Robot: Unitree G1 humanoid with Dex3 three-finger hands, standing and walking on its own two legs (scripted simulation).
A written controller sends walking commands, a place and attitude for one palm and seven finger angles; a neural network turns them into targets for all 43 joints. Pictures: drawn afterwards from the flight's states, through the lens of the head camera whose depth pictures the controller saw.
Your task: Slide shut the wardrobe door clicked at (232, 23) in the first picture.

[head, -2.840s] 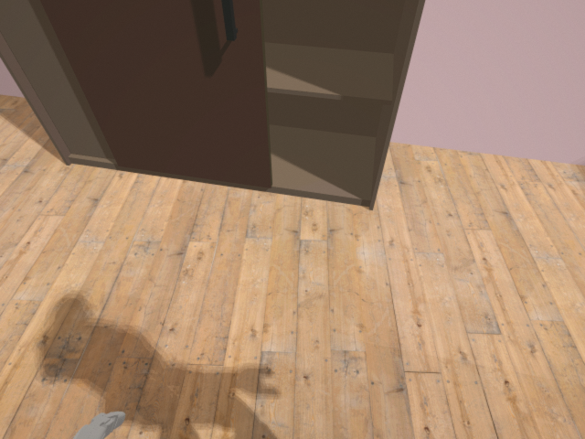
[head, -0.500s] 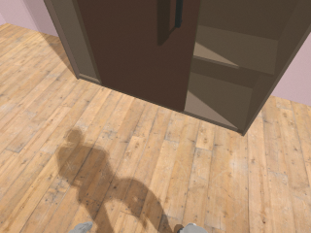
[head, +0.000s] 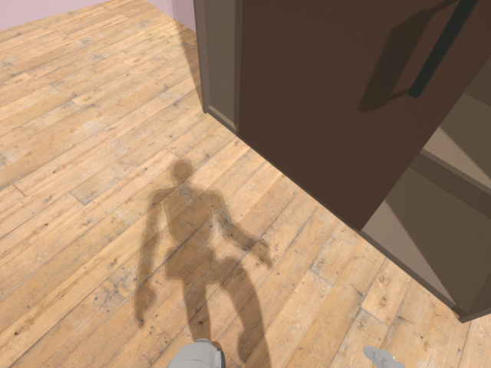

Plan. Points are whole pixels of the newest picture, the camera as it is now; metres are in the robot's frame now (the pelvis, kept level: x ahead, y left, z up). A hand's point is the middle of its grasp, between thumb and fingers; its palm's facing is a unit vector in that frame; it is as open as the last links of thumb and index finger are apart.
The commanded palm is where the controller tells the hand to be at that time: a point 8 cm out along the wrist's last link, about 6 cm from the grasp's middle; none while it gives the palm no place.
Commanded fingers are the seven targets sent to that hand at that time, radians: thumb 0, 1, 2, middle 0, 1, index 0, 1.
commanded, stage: walk to a spot facing it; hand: left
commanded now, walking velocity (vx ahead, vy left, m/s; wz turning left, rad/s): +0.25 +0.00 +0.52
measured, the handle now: (447, 41) +0.81 -0.37 +0.14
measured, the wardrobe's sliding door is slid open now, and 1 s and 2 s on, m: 0.48 0.48 0.48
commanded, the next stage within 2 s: turn to face it in 0.04 s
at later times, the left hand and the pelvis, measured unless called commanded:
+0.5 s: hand (174, 303) +0.24 +0.17 -0.16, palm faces -0.03 -0.98 -0.20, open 7.4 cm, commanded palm none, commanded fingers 0.00 0.90 0.90 -0.20 -0.30 -0.20 -0.30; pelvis +0.16 -0.01 +0.01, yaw -4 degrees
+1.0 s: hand (169, 271) +0.30 +0.20 -0.16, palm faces -0.19 -0.95 -0.23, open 7.4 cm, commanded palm none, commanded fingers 0.00 0.90 0.90 -0.20 -0.30 -0.20 -0.30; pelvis +0.20 +0.01 +0.01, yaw -18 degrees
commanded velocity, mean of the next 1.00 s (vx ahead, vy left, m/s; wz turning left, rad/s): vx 0.02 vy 0.00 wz -0.49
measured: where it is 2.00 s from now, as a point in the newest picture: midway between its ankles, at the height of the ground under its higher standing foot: outside the picture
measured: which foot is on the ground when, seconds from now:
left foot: up 0.00-0.00, down 0.02-0.54, up 0.56-1.00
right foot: down 0.00-0.02, up 0.04-0.50, down 0.52-1.00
